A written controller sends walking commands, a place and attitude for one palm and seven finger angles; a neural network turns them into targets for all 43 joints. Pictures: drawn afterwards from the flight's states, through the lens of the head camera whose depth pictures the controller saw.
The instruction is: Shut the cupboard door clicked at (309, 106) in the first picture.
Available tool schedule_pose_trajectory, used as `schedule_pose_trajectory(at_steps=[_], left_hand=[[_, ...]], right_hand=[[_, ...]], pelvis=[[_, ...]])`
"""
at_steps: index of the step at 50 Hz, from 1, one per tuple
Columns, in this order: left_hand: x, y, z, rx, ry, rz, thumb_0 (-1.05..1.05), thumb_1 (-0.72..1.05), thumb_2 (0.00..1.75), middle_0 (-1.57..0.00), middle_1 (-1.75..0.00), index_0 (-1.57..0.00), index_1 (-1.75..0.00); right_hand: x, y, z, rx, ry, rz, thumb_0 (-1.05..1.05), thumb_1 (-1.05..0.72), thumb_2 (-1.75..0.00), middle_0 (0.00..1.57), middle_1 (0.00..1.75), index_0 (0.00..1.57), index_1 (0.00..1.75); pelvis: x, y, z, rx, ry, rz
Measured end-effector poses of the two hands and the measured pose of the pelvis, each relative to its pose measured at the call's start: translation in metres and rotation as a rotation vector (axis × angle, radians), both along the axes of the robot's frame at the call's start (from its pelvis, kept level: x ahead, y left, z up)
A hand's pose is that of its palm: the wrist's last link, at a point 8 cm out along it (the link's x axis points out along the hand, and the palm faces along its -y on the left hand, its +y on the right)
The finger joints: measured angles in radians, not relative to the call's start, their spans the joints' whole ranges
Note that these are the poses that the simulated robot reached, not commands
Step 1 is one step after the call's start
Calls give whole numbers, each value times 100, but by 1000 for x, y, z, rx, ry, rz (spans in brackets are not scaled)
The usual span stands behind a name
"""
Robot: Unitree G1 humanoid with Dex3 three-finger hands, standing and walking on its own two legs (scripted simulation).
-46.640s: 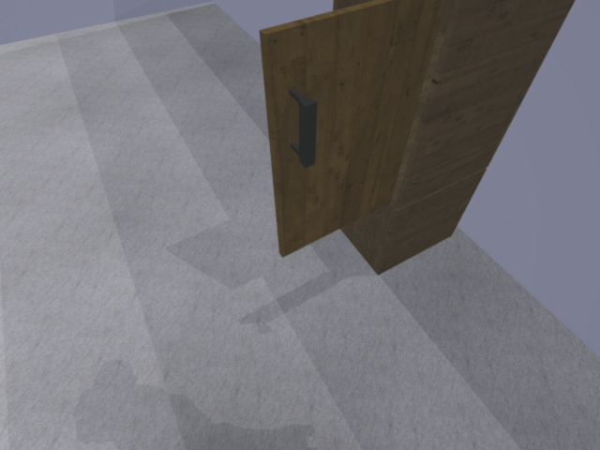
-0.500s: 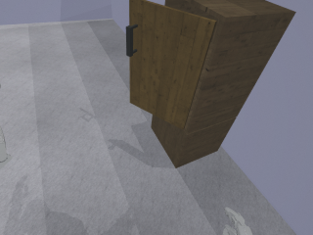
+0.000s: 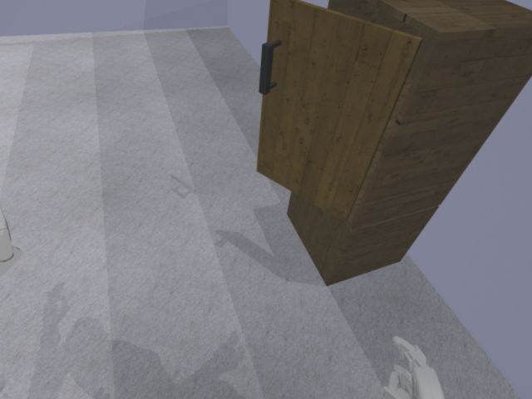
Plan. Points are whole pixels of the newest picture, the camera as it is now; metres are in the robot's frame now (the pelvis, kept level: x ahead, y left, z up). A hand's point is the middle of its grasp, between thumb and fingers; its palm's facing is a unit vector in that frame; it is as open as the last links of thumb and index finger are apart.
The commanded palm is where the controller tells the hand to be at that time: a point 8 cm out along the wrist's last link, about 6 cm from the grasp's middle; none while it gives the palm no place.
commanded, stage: stop stepping back and stand still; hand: left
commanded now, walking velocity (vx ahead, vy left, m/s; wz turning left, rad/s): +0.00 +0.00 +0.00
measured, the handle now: (270, 67) +0.91 +0.03 +0.08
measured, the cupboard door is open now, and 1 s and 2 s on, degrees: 32 32 32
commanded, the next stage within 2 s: let the arm hang, fingers relaxed in 0.50 s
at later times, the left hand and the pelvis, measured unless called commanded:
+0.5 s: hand (23, 245) +0.23 +0.28 +0.18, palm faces +0.44 -0.77 -0.46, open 7.4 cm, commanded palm +0.17 +0.31 +0.18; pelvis +0.02 +0.01 +0.00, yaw -1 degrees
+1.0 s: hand out of the picture +0.00 +0.19 -0.18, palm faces +0.03 -0.99 -0.16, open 7.1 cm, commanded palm none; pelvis +0.00 +0.01 +0.00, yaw +1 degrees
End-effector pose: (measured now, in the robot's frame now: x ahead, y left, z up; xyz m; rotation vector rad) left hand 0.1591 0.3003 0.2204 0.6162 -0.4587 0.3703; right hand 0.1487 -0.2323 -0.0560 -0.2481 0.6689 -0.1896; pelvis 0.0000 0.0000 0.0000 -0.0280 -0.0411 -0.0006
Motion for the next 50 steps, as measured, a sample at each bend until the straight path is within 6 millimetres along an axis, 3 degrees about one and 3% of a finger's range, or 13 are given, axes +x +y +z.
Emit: schedule_pose_trajectory(at_steps=[3, 6, 11, 16, 22, 25, 30, 32, 35, 38, 41, 44, 50], left_hand=[[2, 15, -5, 27, 74, 71, 1, 89, 90, -21, -30, -21, -30], [5, 23, -30, -58, 191, 129, 1, 89, 90, -21, -30, -21, -30], [10, 9, -67, -214, 293, 118, 2, 89, 90, -20, -30, -21, -30], [19, -4, -51, -188, 207, 30, 2, 89, 90, -21, -30, -21, -30], [25, 9, -21, -76, 114, 33, 2, 88, 90, -21, -30, -21, -31], [27, 18, -27, -94, 153, 67, 2, 89, 90, -21, -30, -21, -30], [26, 19, -56, -184, 257, 94, 2, 89, 90, -21, -30, -21, -30], [30, 18, -89, -205, 368, 73, 1, 89, 90, -20, -30, -20, -30], [31, 15, -177, -319, 733, 97, 1, 90, 90, -20, -30, -20, -30], [1, -6, -261, -426, 1099, 122, 1, 90, 90, -20, -30, -20, -30], [-47, -36, -321, -530, 1372, 124, 1, 90, 90, -20, -30, -20, -30], [-97, -65, -358, -642, 1556, 144, 1, 92, 90, -20, -30, -20, -30], [-168, -60, -373, -724, 1721, 277, 0, 97, 90, -21, -30, -21, -30]], right_hand=[[6, 13, -11, 61, 8, 10, 1, -90, -90, 20, 30, 20, 30], [8, 20, -22, 90, 58, 29, 1, -90, -90, 21, 30, 20, 30], [8, 20, -29, 73, 124, 40, 1, -90, -90, 21, 30, 21, 30], [16, 13, -18, 24, 102, 31, 1, -90, -90, 21, 30, 21, 30], [32, 6, -3, 18, 25, 3, 1, -90, -90, 21, 30, 20, 30], [35, 4, -2, 25, 12, -8, 1, -90, -90, 21, 30, 20, 30], [32, 3, -4, 18, 36, -12, 1, -90, -90, 20, 30, 20, 30], [31, 2, -14, 25, 63, 42, 1, -90, -90, 20, 30, 20, 30], [25, -3, -35, 33, 147, 77, 1, -90, -90, 20, 30, 20, 30], [8, -7, -49, 39, 211, 55, 1, -90, -90, 21, 30, 20, 30], [-20, -8, -56, 38, 300, 24, 1, -91, -90, 20, 30, 20, 30], [-56, -7, -58, 28, 420, -6, 1, -91, -90, 20, 30, 20, 30], [-122, 0, -65, 32, 641, -57, 1, -91, -90, 20, 30, 20, 30]], pelvis=[[6, 1, -2, 12, 24, -12], [8, 3, 0, -2, 31, -12], [14, 6, 1, 3, 32, -12], [19, 5, 1, 6, 24, -7], [23, 6, 3, 1, 34, -17], [24, 8, 4, -1, 42, -23], [24, 11, 5, 1, 47, -20], [21, 14, 2, 0, 56, -1], [13, 19, -3, 3, 58, 6], [7, 21, -6, 9, 50, 5], [4, 18, -7, 16, 40, 3], [1, 15, -5, 16, 31, 8], [-3, 13, 0, 0, 24, 23]])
